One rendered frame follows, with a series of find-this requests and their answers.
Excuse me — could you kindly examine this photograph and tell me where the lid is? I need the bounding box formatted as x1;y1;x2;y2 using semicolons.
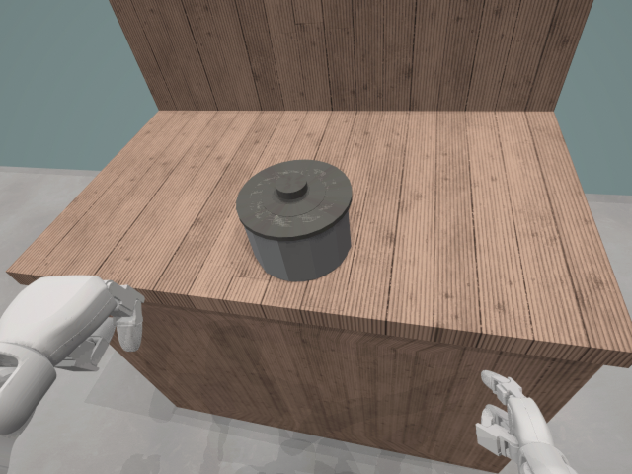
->
236;159;353;241

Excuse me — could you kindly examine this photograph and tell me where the robot left hand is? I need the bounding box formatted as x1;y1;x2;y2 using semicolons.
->
0;276;145;371

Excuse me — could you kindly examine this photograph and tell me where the left robot forearm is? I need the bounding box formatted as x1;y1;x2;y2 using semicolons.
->
0;343;56;474

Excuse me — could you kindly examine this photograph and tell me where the pot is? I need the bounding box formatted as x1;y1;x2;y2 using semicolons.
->
244;211;352;281

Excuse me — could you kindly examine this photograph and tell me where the robot right hand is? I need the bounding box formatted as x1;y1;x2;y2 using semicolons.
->
476;370;555;463

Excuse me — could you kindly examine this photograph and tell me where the knob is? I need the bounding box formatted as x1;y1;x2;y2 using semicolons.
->
276;173;308;199

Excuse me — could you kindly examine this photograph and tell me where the right robot forearm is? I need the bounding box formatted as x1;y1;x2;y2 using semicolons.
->
517;442;579;474

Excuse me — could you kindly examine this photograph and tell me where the table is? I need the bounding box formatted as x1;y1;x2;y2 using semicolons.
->
6;0;632;474

